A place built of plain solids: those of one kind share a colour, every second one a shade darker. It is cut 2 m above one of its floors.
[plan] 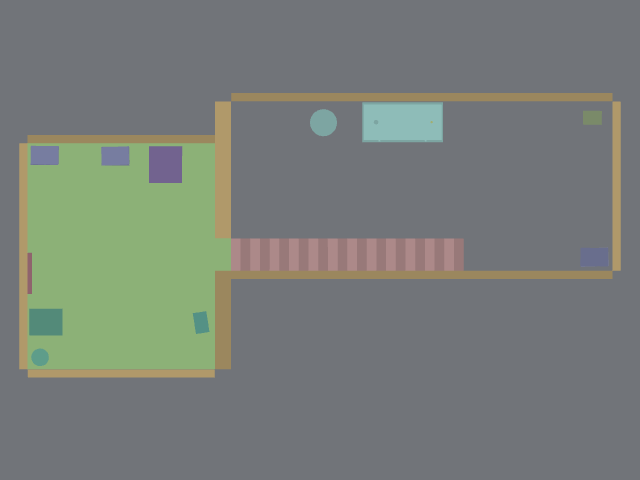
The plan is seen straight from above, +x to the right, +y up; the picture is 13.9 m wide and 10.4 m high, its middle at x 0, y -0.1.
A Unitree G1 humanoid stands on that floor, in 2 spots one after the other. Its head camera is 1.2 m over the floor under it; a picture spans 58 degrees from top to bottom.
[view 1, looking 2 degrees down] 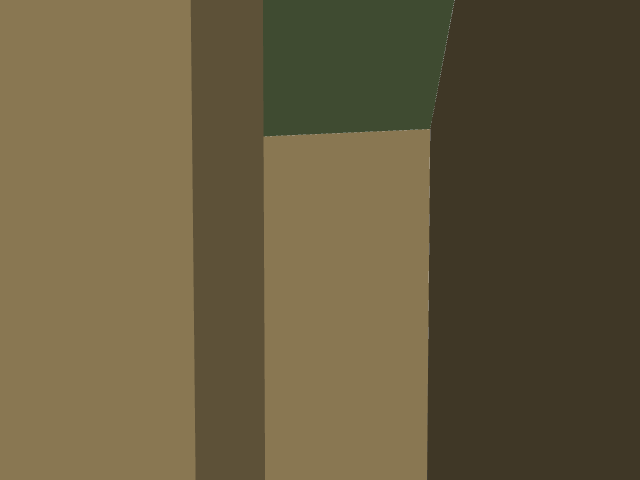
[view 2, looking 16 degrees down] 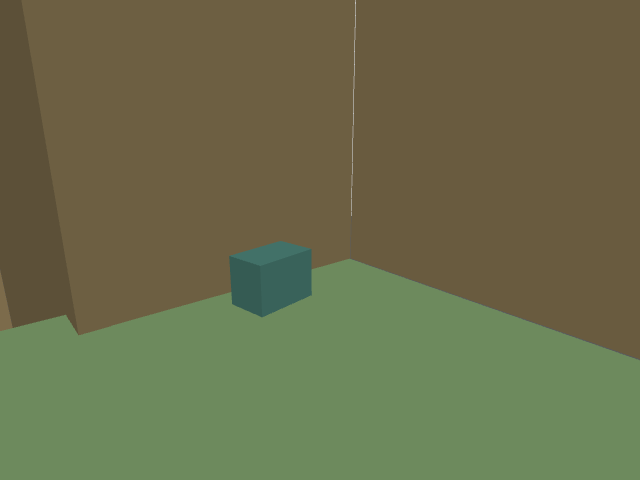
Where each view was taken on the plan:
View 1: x -2.93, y -0.42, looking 12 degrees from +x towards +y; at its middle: wall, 9.48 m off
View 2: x -4.86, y -0.39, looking -40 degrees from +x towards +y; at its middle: wall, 3.50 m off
